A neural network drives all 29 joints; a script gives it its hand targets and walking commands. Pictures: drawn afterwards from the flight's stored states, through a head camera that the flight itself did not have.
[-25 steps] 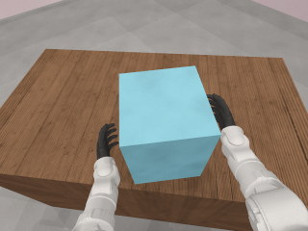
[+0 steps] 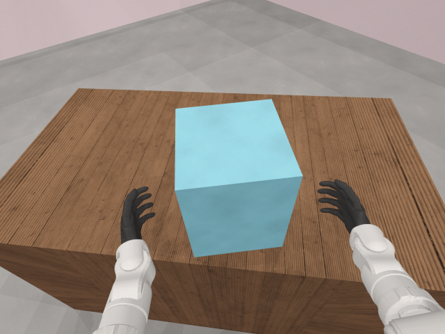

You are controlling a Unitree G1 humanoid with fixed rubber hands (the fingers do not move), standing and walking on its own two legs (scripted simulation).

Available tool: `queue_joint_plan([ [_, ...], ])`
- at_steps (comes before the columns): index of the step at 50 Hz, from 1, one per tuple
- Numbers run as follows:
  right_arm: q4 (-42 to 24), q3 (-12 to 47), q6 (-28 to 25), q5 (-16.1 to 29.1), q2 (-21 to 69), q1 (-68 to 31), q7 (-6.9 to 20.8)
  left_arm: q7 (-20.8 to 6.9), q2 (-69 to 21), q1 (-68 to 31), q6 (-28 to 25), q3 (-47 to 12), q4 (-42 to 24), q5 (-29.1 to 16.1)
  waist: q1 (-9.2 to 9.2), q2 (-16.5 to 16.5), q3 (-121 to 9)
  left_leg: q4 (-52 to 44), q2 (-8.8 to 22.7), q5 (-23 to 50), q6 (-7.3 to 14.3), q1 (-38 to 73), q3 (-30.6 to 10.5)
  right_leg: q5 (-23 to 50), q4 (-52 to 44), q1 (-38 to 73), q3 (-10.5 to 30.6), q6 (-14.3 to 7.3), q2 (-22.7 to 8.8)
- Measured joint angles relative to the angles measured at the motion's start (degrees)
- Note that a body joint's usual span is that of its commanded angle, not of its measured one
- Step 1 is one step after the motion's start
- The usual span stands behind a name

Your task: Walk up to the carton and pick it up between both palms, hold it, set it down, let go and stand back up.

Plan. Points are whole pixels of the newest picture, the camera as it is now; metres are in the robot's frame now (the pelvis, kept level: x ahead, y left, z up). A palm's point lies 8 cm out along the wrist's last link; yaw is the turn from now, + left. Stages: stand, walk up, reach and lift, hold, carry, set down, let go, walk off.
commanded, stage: set down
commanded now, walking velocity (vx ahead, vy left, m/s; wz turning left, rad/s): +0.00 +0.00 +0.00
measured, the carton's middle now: (231, 181) +0.44 +0.06 +0.02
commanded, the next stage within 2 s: none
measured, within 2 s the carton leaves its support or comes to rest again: neither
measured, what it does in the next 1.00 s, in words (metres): stands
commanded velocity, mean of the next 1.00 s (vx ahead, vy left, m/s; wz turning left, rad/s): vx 0.00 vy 0.00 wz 0.00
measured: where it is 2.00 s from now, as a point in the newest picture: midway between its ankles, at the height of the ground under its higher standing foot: outside the picture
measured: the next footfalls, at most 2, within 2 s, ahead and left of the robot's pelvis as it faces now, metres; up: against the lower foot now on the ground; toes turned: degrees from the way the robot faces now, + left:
none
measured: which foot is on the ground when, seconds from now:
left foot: down 0.00-1.00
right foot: down 0.00-1.00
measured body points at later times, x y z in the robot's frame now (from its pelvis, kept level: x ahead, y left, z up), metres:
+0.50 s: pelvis +0.00 +0.01 +0.00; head +0.05 +0.01 +0.45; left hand +0.25 +0.24 +0.01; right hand +0.32 -0.18 -0.03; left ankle -0.01 +0.16 -0.74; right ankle +0.06 -0.08 -0.74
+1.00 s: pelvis +0.00 +0.01 +0.00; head +0.05 +0.02 +0.45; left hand +0.21 +0.23 +0.00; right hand +0.25 -0.21 -0.04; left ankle -0.01 +0.16 -0.74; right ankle +0.06 -0.08 -0.74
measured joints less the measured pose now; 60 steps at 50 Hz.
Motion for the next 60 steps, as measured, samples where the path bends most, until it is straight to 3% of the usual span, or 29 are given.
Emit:
queue_joint_plan([
  [5, -1.84, 0.00, -0.01, 0.05, -0.01, 3.14, 0.79, -0.07, 0.00, 2.78, 1.24, -0.35, -1.69, 0.01, 0.00, -0.46, 0.53, 0.00, -0.06, 0.17, -0.03, 0.02, -0.02, 0.21, 0.05, 0.00, 0.00, -0.10, -0.05],
  [10, -7.07, 0.00, -0.53, 0.05, 0.08, 9.09, 1.56, -0.09, 0.00, 9.94, 1.72, -2.37, -9.64, 0.03, 0.01, -0.62, 1.22, -0.02, -0.14, 0.11, -0.03, 0.02, -0.02, 0.21, 0.04, 0.01, 0.00, -0.10, -0.13],
  [23, -18.37, -1.10, -2.46, 0.05, -0.15, 19.81, 3.10, -0.08, -0.02, 19.13, 2.50, -6.40, -22.40, -0.54, -0.37, -1.00, 2.68, -0.19, -0.61, 0.18, 0.04, 0.02, -0.08, 0.12, 0.00, 0.04, 0.00, 0.16, -0.60],
  [39, -24.28, -1.97, -3.68, 0.05, -1.82, 30.94, 5.02, -0.04, -0.06, 30.24, 4.90, -9.06, -32.25, -0.54, -1.20, -2.58, 2.82, -0.70, -0.76, 0.47, 0.10, 0.66, -0.09, 0.11, -0.03, 0.50, 0.00, 0.16, -0.75],
  [60, -29.71, -2.86, -2.77, 0.05, -0.25, 38.49, 5.28, 0.37, 0.13, 32.03, 8.95, -9.63, -32.96, -0.55, -2.13, -2.79, 3.84, -0.90, -1.30, -0.97, 0.87, 4.28, -0.10, -1.56, -0.06, 4.17, 0.00, 1.01, -1.32],
])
